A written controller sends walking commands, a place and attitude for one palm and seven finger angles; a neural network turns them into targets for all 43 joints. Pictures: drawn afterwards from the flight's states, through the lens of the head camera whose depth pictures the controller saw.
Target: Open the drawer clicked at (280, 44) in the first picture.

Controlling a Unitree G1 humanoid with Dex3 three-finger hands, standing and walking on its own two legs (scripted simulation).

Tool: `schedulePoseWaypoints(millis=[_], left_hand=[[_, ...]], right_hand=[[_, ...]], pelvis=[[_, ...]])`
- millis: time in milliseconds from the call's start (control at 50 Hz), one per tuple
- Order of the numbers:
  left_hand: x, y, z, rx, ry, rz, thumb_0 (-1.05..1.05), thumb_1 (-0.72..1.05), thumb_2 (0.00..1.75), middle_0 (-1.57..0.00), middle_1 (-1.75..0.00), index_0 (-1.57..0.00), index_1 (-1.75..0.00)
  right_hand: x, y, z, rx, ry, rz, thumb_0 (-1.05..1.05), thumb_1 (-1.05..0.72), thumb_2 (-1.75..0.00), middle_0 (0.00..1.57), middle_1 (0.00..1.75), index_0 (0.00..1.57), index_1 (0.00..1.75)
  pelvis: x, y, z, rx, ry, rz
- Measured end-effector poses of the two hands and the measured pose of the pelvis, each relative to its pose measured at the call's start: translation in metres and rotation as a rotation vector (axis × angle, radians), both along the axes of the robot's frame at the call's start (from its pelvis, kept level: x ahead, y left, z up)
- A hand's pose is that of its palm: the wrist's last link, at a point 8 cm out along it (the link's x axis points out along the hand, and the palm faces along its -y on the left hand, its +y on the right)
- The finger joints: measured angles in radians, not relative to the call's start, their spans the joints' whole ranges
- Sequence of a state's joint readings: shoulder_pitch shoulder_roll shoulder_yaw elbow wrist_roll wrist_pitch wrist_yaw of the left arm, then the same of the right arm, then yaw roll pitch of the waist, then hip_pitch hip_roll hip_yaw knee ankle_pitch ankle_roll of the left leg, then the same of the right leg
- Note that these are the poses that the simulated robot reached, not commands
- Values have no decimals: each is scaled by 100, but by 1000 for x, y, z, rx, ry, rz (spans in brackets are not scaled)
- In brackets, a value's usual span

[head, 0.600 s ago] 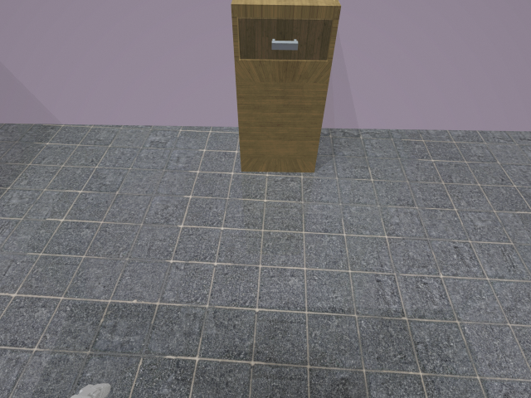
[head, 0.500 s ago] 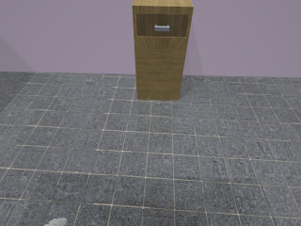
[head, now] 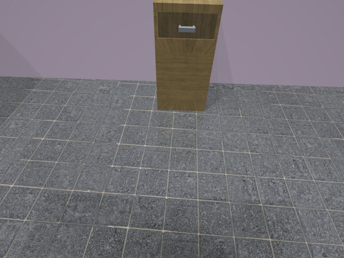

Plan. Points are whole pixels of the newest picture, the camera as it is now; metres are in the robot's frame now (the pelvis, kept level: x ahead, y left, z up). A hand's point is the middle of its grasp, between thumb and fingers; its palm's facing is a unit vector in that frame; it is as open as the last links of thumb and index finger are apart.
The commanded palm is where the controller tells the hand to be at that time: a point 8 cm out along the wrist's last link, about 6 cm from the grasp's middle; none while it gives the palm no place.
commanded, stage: stand and wait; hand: left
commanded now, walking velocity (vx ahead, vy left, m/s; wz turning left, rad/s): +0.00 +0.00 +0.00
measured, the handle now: (186, 27) +1.42 -0.01 -0.04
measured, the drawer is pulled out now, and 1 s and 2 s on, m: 0.00 0.00 0.00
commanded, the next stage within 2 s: look at it before walking up in 0.22 s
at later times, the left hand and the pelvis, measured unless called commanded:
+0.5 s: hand out of the picture +0.07 +0.24 -0.16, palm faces -0.03 -0.94 -0.33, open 7.4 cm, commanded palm none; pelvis +0.00 +0.00 +0.00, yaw +0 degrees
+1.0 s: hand out of the picture +0.09 +0.24 -0.16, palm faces -0.03 -0.94 -0.33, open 7.4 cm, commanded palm none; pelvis +0.02 +0.00 +0.00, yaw -1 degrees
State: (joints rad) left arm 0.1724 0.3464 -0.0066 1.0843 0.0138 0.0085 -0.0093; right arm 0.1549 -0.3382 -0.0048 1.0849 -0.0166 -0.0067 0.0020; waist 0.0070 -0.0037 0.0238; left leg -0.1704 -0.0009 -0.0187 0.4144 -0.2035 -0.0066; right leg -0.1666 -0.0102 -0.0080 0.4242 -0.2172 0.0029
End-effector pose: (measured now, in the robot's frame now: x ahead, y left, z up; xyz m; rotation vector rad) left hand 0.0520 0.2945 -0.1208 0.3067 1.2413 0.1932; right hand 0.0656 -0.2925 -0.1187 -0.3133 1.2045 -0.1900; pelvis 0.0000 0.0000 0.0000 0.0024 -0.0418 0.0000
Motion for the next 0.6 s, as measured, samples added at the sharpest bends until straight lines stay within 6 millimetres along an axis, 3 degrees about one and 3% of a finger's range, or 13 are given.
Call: schedulePoseWaypoints(millis=[220, 600], left_hand=[[0, -1, 2, 1, -1, -7, 1, 90, 90, -20, -30, -20, -30], [15, -6, 1, -7, -12, -17, 1, 90, 90, -20, -30, -20, -30]], right_hand=[[-9, 2, -2, 11, 15, -9, 1, -91, -90, 20, 30, 20, 30], [5, 1, 0, 11, 8, -3, 0, -91, -90, 21, 30, 20, 30]], pelvis=[[-3, 0, 1, 1, 2, -3], [4, -2, 2, 1, 12, -3]])
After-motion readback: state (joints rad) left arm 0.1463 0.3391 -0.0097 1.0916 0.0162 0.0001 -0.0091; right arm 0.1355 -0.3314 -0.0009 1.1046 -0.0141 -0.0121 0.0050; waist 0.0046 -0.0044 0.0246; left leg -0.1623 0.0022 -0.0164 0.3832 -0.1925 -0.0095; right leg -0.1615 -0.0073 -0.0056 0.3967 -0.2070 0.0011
